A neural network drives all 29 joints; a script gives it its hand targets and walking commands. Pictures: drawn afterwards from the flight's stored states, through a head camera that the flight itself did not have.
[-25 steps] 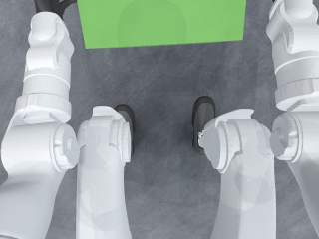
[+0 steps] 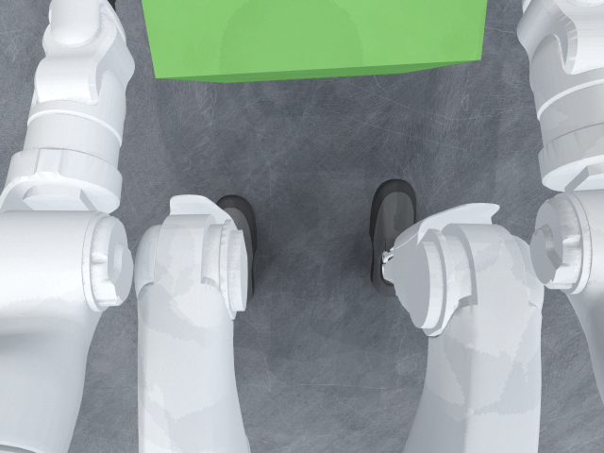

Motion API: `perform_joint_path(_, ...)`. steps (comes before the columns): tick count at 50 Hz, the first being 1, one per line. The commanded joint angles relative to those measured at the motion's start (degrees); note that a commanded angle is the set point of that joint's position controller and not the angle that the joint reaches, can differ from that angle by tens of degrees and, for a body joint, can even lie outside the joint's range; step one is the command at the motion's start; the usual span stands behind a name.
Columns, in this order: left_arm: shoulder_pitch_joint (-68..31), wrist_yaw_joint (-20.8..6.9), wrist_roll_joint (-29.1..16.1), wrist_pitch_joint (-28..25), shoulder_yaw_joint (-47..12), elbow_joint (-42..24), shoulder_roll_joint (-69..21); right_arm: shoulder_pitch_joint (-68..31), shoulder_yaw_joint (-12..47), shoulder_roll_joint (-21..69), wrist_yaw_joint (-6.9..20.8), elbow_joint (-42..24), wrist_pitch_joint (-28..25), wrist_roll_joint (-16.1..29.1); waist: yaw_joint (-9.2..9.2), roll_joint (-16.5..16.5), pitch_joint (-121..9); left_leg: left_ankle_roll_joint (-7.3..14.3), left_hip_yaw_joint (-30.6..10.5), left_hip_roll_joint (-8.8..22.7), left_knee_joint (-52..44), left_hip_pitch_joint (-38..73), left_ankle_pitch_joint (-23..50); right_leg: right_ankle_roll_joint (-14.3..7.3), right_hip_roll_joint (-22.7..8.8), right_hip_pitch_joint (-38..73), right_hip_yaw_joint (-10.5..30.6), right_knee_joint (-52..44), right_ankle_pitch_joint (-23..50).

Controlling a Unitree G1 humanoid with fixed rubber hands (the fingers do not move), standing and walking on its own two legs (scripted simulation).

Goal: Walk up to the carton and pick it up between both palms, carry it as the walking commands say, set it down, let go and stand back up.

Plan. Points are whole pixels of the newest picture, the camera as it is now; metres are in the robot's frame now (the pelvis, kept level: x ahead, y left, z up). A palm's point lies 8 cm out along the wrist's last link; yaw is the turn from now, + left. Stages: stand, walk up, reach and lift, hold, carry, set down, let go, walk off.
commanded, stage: reach and lift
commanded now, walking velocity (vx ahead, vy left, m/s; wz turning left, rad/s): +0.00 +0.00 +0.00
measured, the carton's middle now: (311, 0) +0.52 +0.01 -0.27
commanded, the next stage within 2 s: none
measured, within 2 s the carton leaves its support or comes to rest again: leaves its support in 1.16 s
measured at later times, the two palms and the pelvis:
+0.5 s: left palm out of the picture +0.52 +0.19 -0.20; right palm out of the picture +0.56 -0.16 -0.19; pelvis +0.00 +0.00 +0.00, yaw +0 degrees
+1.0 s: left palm out of the picture +0.52 +0.19 -0.20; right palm out of the picture +0.56 -0.16 -0.19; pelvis +0.00 +0.00 -0.01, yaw +0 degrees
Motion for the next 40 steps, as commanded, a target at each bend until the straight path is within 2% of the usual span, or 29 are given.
perform_joint_path(1, -15.2, 0.5, -5.9, -1.9, 0.2, -5.0, 4.7, -19.2, 5.5, -3.7, -0.1, -1.9, -1.6, 5.0, 7.38, -3.2, -89.1, 1.8, 11.7, -1.3, -7.5, 21.6, 13.4, 1.8, 0.7, 41.3, -1.1, -1.8, 12.5)
perform_joint_path(2, -17.4, 0.8, -6.2, -2.0, -0.2, -4.7, 5.7, -20.1, 5.3, -4.4, -0.8, -3.7, -2.0, 5.0, 4.18, -4.7, -93.3, 1.7, 11.7, -0.9, -5.8, 23.9, 15.7, 1.9, 1.0, 45.0, -1.4, -1.5, 15.3)
perform_joint_path(3, -18.0, 0.8, -6.7, -2.3, -2.7, -7.7, 3.0, -23.6, 7.0, -0.4, -0.4, -6.6, -1.9, 7.0, 7.09, -2.1, -93.0, 2.0, 11.9, -1.8, -7.0, 23.2, 16.2, 2.2, 1.1, 42.6, -1.8, -1.5, 15.7)
perform_joint_path(5, -17.4, 0.7, -6.9, -2.4, -3.1, -5.3, 1.3, -21.0, 8.1, 0.1, -0.3, -3.5, -2.0, 7.6, 5.44, -2.8, -92.5, 2.2, 11.7, -0.9, -6.6, 24.4, 15.5, 2.3, 0.8, 43.1, -1.9, -2.1, 14.5)
perform_joint_path(6, -16.0, 0.7, -5.9, -2.0, -1.6, -1.4, 2.8, -16.9, 5.0, -2.0, -0.7, 4.8, -1.3, 4.8, 4.87, -2.7, -87.8, 1.8, 11.4, -1.6, -7.9, 23.4, 14.2, 2.2, 1.1, 39.2, -2.5, -1.5, 13.2)
perform_joint_path(8, -16.7, 0.4, -6.8, -2.5, -3.6, -5.7, -0.4, -15.8, 5.6, 0.9, -0.3, 1.5, -2.1, 4.5, 2.31, -2.9, -88.7, 1.5, 11.2, -1.5, -7.8, 19.5, 12.7, 1.6, 1.1, 41.9, -1.2, -2.0, 14.3)
perform_joint_path(9, -15.4, 1.0, -4.3, -3.2, -1.3, -4.2, 3.2, -15.6, 2.9, -0.3, -1.2, 2.6, -2.2, 3.3, 4.34, -1.0, -90.5, 1.2, 11.8, -1.7, -7.0, 23.7, 15.2, 2.3, 1.5, 40.2, -1.8, -1.8, 14.1)
perform_joint_path(10, -17.3, 0.8, -5.2, -2.6, -3.9, -4.2, -0.2, -17.1, 4.9, 0.8, -1.1, 3.6, -2.2, 3.8, 2.94, 0.7, -88.4, 1.1, 11.6, -1.3, -8.1, 23.8, 13.7, 1.6, 1.6, 40.0, -1.7, -2.9, 12.9)
perform_joint_path(11, -18.1, 1.0, -4.4, -3.3, -2.1, -4.2, 2.0, -18.6, 4.5, 1.5, -1.4, 0.4, -2.6, 4.4, 4.73, -0.6, -91.7, 1.1, 12.4, -1.2, -7.0, 23.2, 14.4, 1.9, 1.7, 40.1, -1.6, -3.1, 13.1)
perform_joint_path(12, -17.8, 0.9, -6.7, -3.1, -4.0, -6.2, -1.0, -18.0, 4.6, 0.3, -1.6, 0.4, -3.0, 3.7, 2.71, -1.5, -93.4, 1.4, 11.7, -2.2, -7.2, 23.3, 15.9, 1.9, 2.0, 42.9, -1.6, -3.1, 15.4)
perform_joint_path(13, -19.2, 1.3, -5.2, -3.1, -4.4, -5.2, -0.7, -16.7, 4.9, 2.8, -1.6, 3.7, -2.7, 4.7, 4.09, 2.6, -91.2, 1.0, 11.6, -1.5, -8.1, 24.0, 15.1, 1.0, 2.3, 41.6, -1.4, -1.7, 15.4)
perform_joint_path(15, -19.7, 1.5, -5.9, -3.4, -4.0, -7.1, -1.2, -20.5, 6.6, 2.5, -1.5, -0.6, -3.2, 5.9, 3.91, -1.6, -92.4, 1.3, 12.2, -1.7, -6.4, 24.9, 15.8, 1.9, 1.4, 41.2, -1.4, -2.8, 15.0)
perform_joint_path(17, -18.0, 1.5, -6.3, -3.1, -4.9, -2.7, -2.2, -19.9, 6.7, 4.0, -1.4, 1.2, -2.8, 4.9, 4.58, -1.8, -89.3, 1.6, 11.3, -2.1, -8.3, 25.3, 15.0, 1.9, 1.9, 39.3, -2.1, -2.7, 13.6)
perform_joint_path(19, -18.2, 0.7, -7.5, -2.8, -6.4, -1.4, -7.2, -19.8, 7.5, 3.9, -1.2, 4.7, -2.7, 4.5, 2.37, -0.5, -88.5, 0.9, 11.8, -2.3, -7.9, 23.2, 14.6, 1.7, 1.9, 39.7, -2.1, -3.4, 13.4)
perform_joint_path(20, -22.5, 1.1, -6.0, -3.8, -5.8, -5.8, -5.5, -21.8, 7.9, 8.3, -0.7, 2.7, -2.8, 5.5, 5.9, -0.3, -90.0, 1.7, 11.7, -2.5, -9.1, 25.4, 15.3, 1.7, 2.7, 41.8, -1.4, -2.9, 15.1)
perform_joint_path(22, -21.9, 1.3, -6.8, -3.8, -7.1, -5.6, -7.2, -20.1, 7.8, 7.3, -1.1, 3.8, -3.5, 5.1, 3.0, 0.5, -89.1, 0.6, 11.9, -3.1, -8.7, 24.6, 16.4, 1.2, 2.8, 38.5, -2.6, -2.9, 14.5)
perform_joint_path(25, -22.6, -0.3, -6.7, -3.4, -9.3, -3.5, -14.5, -22.0, 9.7, 14.1, 0.1, 4.9, -3.0, 4.8, 3.75, 1.0, -86.4, 1.2, 12.0, -2.7, -8.0, 21.9, 13.6, 1.0, 2.6, 39.5, -1.1, -3.2, 13.0)
perform_joint_path(26, -25.7, -0.8, -8.3, -3.9, -8.6, -7.5, -14.7, -22.8, 11.2, 15.4, 0.3, 1.3, -3.2, 5.0, 1.9, -4.3, -90.7, 1.7, 11.3, -3.1, -7.3, 23.9, 16.0, 1.2, 2.7, 41.5, -2.0, -3.0, 15.7)
perform_joint_path(27, -25.4, -0.5, -6.3, -3.4, -8.6, -5.4, -15.9, -26.1, 11.3, 13.0, 0.2, 0.3, -3.5, 5.9, 4.43, 0.5, -88.4, 1.2, 11.7, -2.8, -8.0, 24.5, 15.6, 1.5, 2.7, 42.0, -1.7, -2.6, 15.2)
perform_joint_path(28, -27.5, -1.4, -6.1, -3.7, -9.3, -7.7, -18.7, -27.7, 12.7, 20.1, 1.7, 0.9, -2.9, 7.2, 4.67, -1.6, -92.8, 2.3, 11.3, -3.3, -8.1, 27.2, 17.6, 2.4, 2.9, 41.2, -3.4, -1.4, 16.4)
perform_joint_path(29, -31.0, -2.1, -6.2, -3.3, -11.5, -8.2, -22.4, -26.9, 12.2, 23.5, 2.5, 3.0, -2.7, 6.1, 5.31, 2.4, -90.1, 1.6, 11.9, -2.8, -6.4, 25.1, 16.9, 0.8, 3.0, 39.8, -0.6, -1.7, 16.6)
perform_joint_path(30, -31.4, -2.9, -6.5, -3.2, -11.0, -9.0, -24.1, -27.9, 14.1, 27.1, 3.1, 1.3, -2.1, 5.4, 3.26, -2.6, -92.9, 2.1, 12.0, -3.5, -5.8, 24.3, 17.5, 1.4, 3.4, 42.7, -1.9, -1.7, 17.6)
perform_joint_path(31, -32.6, -3.6, -6.9, -2.7, -10.6, -10.5, -24.9, -28.5, 13.3, 25.4, 3.4, 2.5, -1.7, 4.4, 2.25, -3.3, -90.2, 2.2, 11.3, -3.5, -7.0, 26.0, 16.5, 1.7, 2.8, 41.6, -2.8, -1.6, 16.6)
perform_joint_path(33, -36.8, -6.3, -5.6, -1.9, -14.4, -8.1, -34.5, -30.3, 13.8, 38.7, 6.7, 4.3, -1.0, 3.0, 2.92, -1.7, -86.9, 1.7, 12.5, -3.4, -6.6, 22.5, 14.8, 1.0, 3.6, 37.9, -2.1, -1.9, 14.1)
perform_joint_path(34, -37.9, -7.6, -6.0, -1.7, -14.3, -11.4, -38.2, -29.4, 12.2, 39.7, 7.6, 4.0, -0.5, 1.7, 0.51, -1.4, -85.8, 1.4, 11.6, -4.2, -6.6, 22.8, 15.1, 1.0, 4.0, 35.8, -2.9, -1.7, 13.2)
perform_joint_path(35, -39.5, -9.3, -4.7, -1.3, -14.5, -10.6, -43.7, -31.0, 12.3, 47.1, 9.4, 3.7, -0.1, 1.9, 0.8, -0.4, -84.4, 2.2, 12.2, -4.8, -6.6, 20.5, 13.6, 0.6, 4.2, 36.2, -2.9, -1.5, 13.1)
perform_joint_path(38, -41.7, -11.5, -4.2, -0.2, -14.7, -11.0, -49.0, -25.9, 10.8, 52.8, 11.8, 6.5, 0.9, -0.4, -0.55, -0.4, -81.4, 2.2, 11.1, -3.8, -6.5, 20.3, 13.4, -0.3, 4.4, 32.0, -3.8, -0.7, 12.0)
perform_joint_path(39, -45.6, -11.7, -4.6, -0.9, -15.2, -18.3, -46.8, -29.7, 11.4, 55.8, 12.5, 0.7, 1.1, 0.4, 0.54, -0.2, -90.8, 1.8, 12.8, -4.5, -4.5, 20.8, 16.9, -0.3, 4.8, 37.1, -2.6, -0.3, 16.3)
perform_joint_path(40, -40.3, -12.7, -3.3, 0.1, -14.1, -12.7, -50.7, -28.3, 10.1, 55.2, 13.2, 2.5, 1.6, -1.3, 0.23, 0.6, -82.7, 2.4, 11.7, -4.5, -6.3, 17.6, 14.0, 0.1, 5.2, 30.9, -4.2, -0.3, 12.6)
